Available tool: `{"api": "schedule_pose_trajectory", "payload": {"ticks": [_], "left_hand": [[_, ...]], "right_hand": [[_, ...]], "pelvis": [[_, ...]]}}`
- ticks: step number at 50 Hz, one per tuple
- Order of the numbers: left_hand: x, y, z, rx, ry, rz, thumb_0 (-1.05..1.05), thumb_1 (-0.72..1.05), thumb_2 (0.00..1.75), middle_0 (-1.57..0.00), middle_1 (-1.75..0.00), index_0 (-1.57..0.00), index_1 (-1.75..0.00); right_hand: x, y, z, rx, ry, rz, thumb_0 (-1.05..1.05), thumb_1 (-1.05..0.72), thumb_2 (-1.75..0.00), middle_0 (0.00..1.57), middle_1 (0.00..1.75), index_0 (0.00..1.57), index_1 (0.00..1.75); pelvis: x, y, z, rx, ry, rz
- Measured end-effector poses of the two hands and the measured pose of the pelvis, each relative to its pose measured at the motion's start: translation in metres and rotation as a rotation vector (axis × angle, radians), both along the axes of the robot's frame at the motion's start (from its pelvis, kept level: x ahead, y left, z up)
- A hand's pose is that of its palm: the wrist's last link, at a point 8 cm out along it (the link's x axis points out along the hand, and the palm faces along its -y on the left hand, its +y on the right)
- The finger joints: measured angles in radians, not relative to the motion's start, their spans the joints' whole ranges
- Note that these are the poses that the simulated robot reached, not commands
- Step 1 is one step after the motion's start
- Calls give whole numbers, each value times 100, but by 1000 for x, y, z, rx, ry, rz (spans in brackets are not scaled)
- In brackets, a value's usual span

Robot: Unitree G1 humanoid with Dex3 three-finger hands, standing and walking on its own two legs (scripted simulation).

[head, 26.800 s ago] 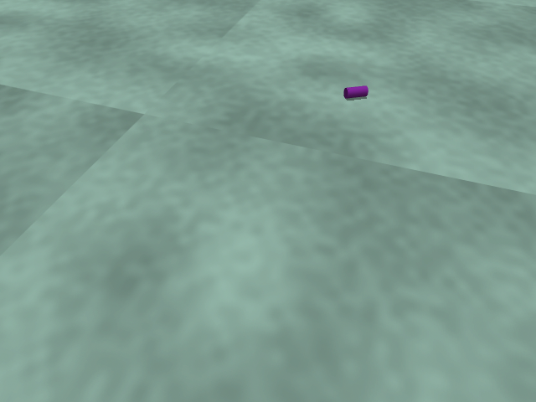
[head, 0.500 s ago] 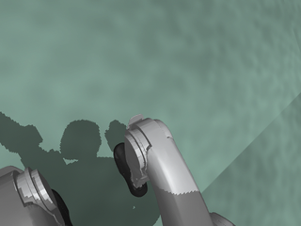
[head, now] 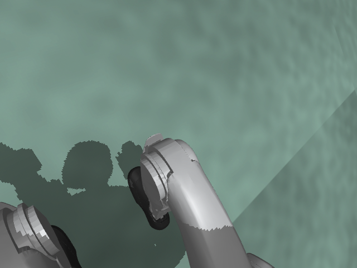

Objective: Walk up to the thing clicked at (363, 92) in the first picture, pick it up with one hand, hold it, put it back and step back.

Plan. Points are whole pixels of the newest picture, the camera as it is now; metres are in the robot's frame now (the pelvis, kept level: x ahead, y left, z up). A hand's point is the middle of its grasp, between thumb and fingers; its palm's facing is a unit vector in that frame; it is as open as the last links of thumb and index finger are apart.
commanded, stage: open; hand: left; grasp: from above
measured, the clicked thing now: out of the picture +0.47 +0.29 -0.28
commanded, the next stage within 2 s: withdraw in 0.74 s
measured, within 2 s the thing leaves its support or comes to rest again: neither
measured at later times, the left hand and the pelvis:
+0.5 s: hand out of the picture +0.46 +0.29 -0.27, palm faces -0.32 -0.31 -0.90, open 13.0 cm; pelvis +0.00 +0.00 +0.01, yaw +0 degrees
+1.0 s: hand out of the picture +0.47 +0.29 -0.26, palm faces -0.28 -0.34 -0.90, open 13.8 cm; pelvis +0.00 +0.00 +0.01, yaw +0 degrees
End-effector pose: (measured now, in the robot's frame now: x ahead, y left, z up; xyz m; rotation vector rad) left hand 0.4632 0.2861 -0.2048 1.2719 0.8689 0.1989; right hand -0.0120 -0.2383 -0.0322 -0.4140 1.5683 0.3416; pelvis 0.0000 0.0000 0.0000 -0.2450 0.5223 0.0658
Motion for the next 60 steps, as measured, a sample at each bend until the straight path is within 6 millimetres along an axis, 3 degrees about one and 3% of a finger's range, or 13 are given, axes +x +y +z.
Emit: {"api": "schedule_pose_trajectory", "payload": {"ticks": [11,24,48,53,57,60], "left_hand": [[0,8,-1,16,-1,1,0,-11,64,-47,-66,-46,-66],[3,4,-3,8,-10,-13,0,-32,83,-30,-82,-28,-83],[2,6,-1,3,-12,6,0,-48,102,-14,-98,-12,-100],[15,12,20,-11,-86,12,0,-50,101,-12,-98,-10,-99],[25,23,59,16,-137,-52,0,-51,101,-11,-97,-9,-99],[21,35,93,59,-106,-113,0,-52,101,-11,-97,-9,-99]], "right_hand": [[0,1,5,-5,9,13,0,-89,-90,20,30,20,30],[4,1,11,-10,3,25,0,-89,-90,20,30,20,30],[2,1,16,-19,8,22,1,-90,-90,20,30,19,30],[4,-1,16,-16,9,-3,1,-91,-90,20,30,20,30],[14,-7,9,-22,-21,-56,0,-91,-90,20,30,20,30],[28,-14,-2,-24,-67,-99,0,-92,-91,20,30,20,30]], "pelvis": [[0,0,3,-4,0,1],[0,1,6,-11,-1,2],[-1,1,10,-12,0,2],[1,0,13,-4,20,3],[6,-2,17,4,57,5],[10,-1,20,13,83,9]]}}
